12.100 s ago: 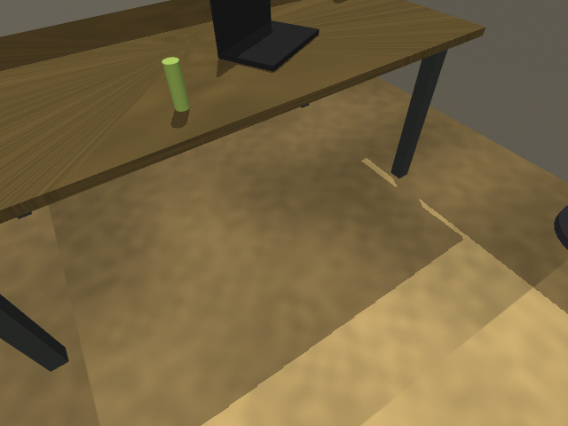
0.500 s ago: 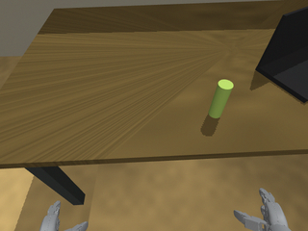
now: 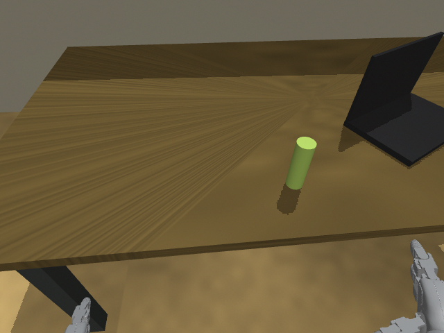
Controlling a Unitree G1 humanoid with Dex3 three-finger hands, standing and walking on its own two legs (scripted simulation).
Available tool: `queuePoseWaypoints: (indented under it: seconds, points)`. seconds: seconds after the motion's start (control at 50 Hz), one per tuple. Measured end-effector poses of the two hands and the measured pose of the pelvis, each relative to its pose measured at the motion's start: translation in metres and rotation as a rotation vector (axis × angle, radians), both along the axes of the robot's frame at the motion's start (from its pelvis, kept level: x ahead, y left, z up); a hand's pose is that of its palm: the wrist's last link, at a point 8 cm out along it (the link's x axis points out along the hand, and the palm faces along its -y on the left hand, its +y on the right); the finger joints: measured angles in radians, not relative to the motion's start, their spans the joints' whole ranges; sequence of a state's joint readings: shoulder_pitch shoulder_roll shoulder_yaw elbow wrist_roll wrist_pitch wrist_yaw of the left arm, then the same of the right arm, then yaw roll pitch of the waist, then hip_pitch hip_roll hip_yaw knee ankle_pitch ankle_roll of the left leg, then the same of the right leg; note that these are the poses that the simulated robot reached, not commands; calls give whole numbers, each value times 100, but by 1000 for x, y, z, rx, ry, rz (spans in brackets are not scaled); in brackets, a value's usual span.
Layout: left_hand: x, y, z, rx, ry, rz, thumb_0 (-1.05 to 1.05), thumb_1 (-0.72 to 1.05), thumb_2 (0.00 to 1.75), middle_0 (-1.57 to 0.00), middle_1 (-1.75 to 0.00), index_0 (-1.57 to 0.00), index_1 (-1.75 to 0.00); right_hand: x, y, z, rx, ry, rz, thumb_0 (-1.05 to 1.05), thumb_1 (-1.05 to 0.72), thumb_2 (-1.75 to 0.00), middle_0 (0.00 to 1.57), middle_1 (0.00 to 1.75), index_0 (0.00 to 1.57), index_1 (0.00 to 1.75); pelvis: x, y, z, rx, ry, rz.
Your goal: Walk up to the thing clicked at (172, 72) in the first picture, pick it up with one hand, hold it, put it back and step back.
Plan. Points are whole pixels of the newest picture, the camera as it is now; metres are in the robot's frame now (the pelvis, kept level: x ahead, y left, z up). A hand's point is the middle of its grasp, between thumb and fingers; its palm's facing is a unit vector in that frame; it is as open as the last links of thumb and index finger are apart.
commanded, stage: rise first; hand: right
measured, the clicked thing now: (299, 164) +0.48 -0.20 +0.03
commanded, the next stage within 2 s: go down in 1.00 s
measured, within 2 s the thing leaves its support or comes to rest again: neither
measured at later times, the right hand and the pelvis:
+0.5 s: hand (415, 293) +0.17 -0.27 +0.07, palm faces +0.35 +0.85 -0.38, open 17.7 cm; pelvis -0.02 +0.00 +0.00, yaw +0 degrees
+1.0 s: hand (432, 285) +0.17 -0.27 +0.11, palm faces +0.38 +0.83 -0.41, open 17.6 cm; pelvis -0.02 +0.00 +0.00, yaw +0 degrees
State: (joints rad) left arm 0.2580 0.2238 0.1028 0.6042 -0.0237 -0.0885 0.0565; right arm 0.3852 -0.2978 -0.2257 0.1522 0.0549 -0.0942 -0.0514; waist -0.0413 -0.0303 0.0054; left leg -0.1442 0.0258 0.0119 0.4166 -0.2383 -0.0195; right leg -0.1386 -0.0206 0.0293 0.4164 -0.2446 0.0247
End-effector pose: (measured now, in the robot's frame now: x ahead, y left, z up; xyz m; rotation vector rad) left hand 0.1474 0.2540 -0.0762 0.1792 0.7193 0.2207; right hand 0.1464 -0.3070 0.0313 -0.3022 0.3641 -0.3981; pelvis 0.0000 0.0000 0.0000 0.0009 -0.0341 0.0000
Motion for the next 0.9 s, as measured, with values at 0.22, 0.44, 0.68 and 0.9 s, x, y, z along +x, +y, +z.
queuePoseWaypoints:
  seconds: [0.22,0.44,0.68,0.9]
  points:
    - [-5,8,2,23,-3,9,-1,-55,5,-5,-5,-5,-5,-4,3,33,-65,-135,44,-1,60,-4,4,6,5,6,-7,0,0,-1,-22,-2]
    - [-9,4,1,-2,-17,6,-1,-55,6,-5,-4,-4,-5,-15,2,57,-112,-224,59,-1,60,-3,4,6,6,6,-13,0,0,-1,-34,-6]
    - [-15,3,2,-9,-38,4,-1,-56,6,-5,-4,-5,-5,-17,1,78,-163,-304,83,-1,60,-4,4,6,6,6,-20,1,0,-2,-41,-7]
    - [-19,6,-1,-9,-23,12,-1,-55,7,-5,-5,-5,-5,-19,0,89,-193,-345,96,-1,60,-4,4,6,6,6,-21,1,0,-1,-41,-5]
